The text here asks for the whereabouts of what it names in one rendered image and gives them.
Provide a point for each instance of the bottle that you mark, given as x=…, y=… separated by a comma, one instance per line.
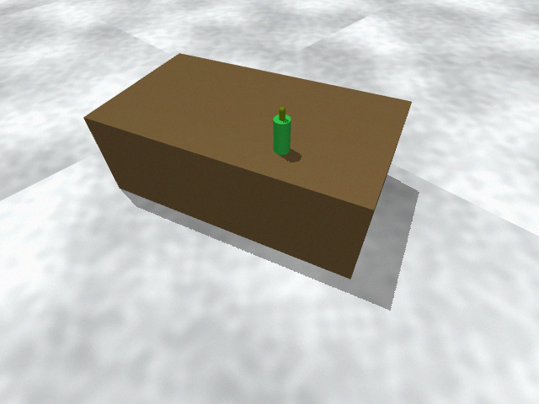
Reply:
x=282, y=132

